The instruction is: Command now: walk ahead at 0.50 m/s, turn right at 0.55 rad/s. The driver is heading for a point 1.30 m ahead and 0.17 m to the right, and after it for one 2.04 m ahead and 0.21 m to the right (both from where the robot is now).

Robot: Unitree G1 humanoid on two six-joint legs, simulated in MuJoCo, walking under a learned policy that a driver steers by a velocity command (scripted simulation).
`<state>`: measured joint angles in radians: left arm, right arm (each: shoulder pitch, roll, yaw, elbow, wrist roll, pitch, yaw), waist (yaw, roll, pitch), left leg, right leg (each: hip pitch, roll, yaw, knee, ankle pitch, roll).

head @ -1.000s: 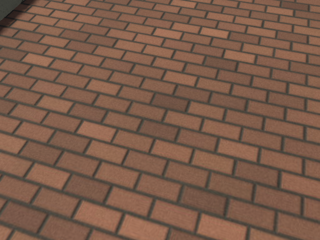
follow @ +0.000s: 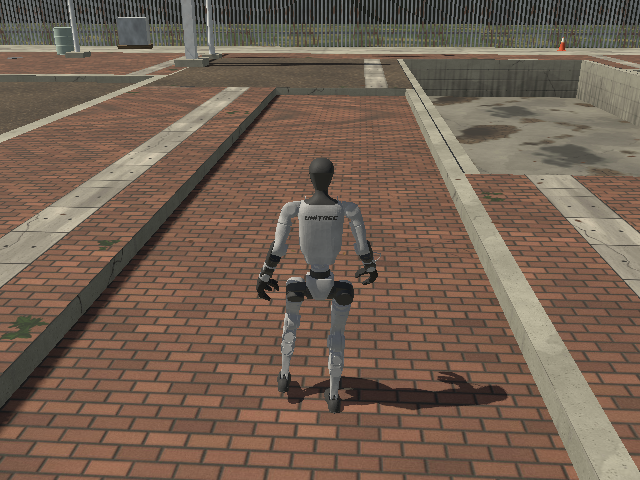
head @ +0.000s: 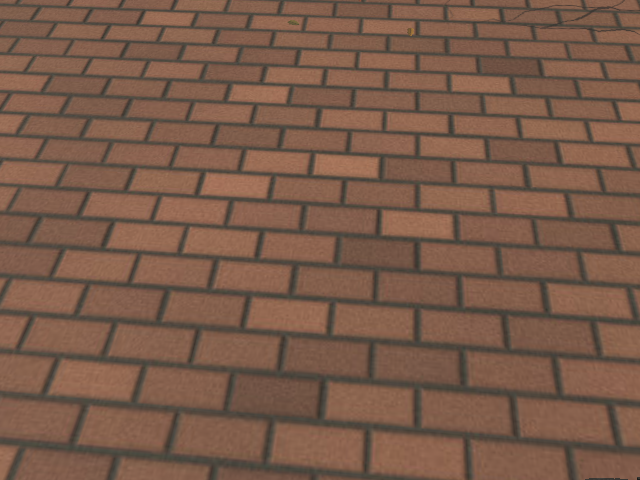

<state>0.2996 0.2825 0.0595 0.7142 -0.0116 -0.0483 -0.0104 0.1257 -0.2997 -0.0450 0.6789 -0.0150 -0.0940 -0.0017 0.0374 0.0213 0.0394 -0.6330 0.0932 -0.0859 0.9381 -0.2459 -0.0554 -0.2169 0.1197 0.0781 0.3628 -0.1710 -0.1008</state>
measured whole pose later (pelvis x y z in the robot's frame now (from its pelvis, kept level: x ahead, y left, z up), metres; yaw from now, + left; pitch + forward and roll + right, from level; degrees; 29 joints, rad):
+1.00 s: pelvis +0.51 -0.11 +0.00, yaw -25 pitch +1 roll -1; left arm 0.31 0.26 0.06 0.74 0.01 -0.08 -0.02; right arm 0.18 -0.31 -0.05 0.80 0.02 -0.06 0.01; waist 0.03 0.05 0.03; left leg -0.67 0.12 -0.06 1.02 -0.18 -0.03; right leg -0.13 0.07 -0.06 0.29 -0.18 -0.08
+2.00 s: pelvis +1.07 -0.24 +0.00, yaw +10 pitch +1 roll -2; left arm 0.30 0.26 0.06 0.79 0.01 -0.10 0.00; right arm 0.23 -0.32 -0.08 0.66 0.02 -0.01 0.00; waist 0.05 0.06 0.03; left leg -0.64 0.07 -0.07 1.09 -0.26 -0.01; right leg -0.15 0.02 -0.10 0.33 -0.21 -0.03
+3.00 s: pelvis +1.28 -0.19 +0.00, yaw +3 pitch +3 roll +2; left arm 0.20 0.31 0.07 0.75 -0.02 0.03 0.04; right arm 0.05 -0.30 -0.09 0.74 0.01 0.02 -0.04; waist 0.03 0.01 0.05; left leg -0.46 -0.04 -0.07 0.84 -0.37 -0.09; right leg -0.26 0.03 0.13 0.45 -0.23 -0.03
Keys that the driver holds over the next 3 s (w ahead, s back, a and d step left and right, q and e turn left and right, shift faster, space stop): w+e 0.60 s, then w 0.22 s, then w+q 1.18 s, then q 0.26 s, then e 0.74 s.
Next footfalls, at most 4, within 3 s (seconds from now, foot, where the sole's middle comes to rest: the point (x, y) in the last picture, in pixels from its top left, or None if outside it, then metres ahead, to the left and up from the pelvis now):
0.22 left None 0.31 0.15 -0.78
0.74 right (451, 465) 0.49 -0.20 -0.78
1.28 left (393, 306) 0.87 -0.10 -0.78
1.74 right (482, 231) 1.11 -0.34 -0.78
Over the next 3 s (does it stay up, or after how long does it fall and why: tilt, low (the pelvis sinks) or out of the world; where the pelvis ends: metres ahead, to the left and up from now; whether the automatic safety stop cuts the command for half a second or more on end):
stays up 1.28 -0.19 0.00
